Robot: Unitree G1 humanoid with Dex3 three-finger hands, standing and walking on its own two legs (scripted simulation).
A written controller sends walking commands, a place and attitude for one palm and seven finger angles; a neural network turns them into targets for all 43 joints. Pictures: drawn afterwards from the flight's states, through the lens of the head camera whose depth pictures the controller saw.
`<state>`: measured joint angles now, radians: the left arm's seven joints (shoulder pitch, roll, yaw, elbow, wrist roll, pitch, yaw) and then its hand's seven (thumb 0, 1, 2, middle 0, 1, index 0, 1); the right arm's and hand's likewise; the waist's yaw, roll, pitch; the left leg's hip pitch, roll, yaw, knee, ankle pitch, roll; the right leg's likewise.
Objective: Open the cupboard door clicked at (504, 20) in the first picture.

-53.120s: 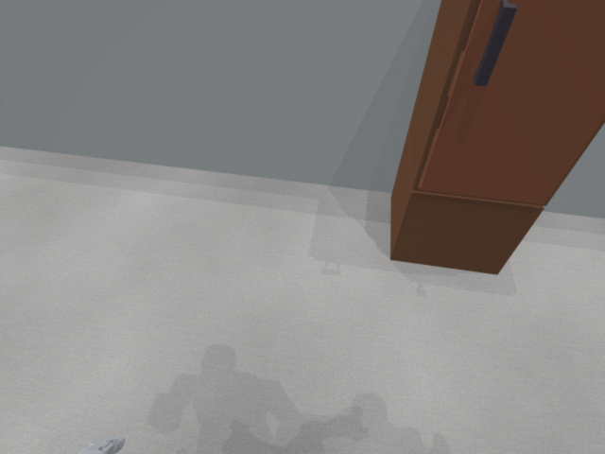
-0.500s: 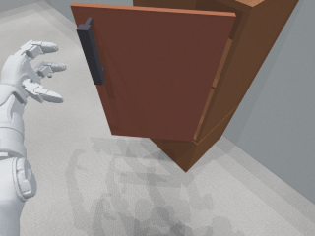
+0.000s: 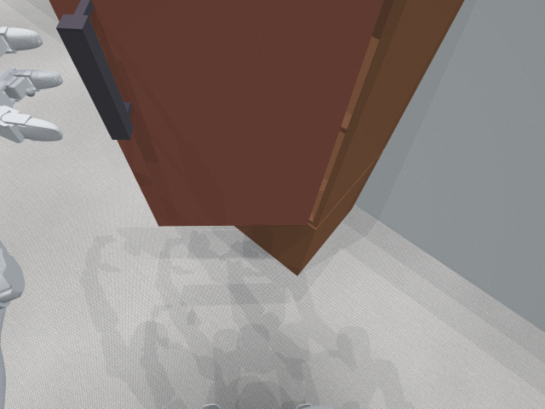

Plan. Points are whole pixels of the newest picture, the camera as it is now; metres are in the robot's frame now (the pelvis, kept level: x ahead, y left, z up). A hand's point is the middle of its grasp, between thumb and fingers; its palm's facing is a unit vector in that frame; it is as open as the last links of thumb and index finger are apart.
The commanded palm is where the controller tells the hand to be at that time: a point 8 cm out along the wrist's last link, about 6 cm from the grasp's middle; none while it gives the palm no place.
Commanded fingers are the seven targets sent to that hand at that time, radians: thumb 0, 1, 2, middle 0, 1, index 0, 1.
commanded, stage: move the hooked fingers beside the handle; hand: left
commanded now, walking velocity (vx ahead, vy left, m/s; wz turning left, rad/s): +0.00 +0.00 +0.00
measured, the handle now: (105, 75) +0.54 +0.18 +0.16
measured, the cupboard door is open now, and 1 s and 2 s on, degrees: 42 42 42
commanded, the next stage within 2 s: slide the fingers in behind the handle in 1.70 s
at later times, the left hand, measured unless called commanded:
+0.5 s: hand (22, 108) +0.48 +0.26 +0.16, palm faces -0.04 -1.00 +0.03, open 14.0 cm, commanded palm +0.47 +0.31 +0.16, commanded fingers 0.00 -0.50 0.30 -0.30 -1.20 -0.30 -1.20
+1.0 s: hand (40, 97) +0.50 +0.25 +0.16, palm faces -0.01 -1.00 +0.01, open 14.0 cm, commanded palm +0.48 +0.31 +0.16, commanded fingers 0.00 -0.50 0.30 -0.30 -1.20 -0.30 -1.20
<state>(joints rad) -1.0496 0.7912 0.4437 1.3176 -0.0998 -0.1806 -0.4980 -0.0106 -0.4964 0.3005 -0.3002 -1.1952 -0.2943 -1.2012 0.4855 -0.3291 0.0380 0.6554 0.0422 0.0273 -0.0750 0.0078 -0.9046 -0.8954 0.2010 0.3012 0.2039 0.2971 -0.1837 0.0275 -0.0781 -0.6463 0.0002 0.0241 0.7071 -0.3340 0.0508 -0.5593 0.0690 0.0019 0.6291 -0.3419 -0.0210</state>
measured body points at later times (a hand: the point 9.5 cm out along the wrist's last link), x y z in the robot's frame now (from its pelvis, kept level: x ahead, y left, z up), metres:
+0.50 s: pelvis +0.00 +0.01 +0.00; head +0.08 +0.03 +0.44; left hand +0.48 +0.32 +0.16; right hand +0.04 -0.27 -0.11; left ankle +0.00 +0.08 -0.72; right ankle -0.03 -0.11 -0.72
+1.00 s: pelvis +0.00 +0.00 +0.00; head +0.09 +0.01 +0.44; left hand +0.50 +0.30 +0.16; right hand -0.05 -0.28 -0.11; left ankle +0.00 +0.08 -0.72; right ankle -0.03 -0.11 -0.72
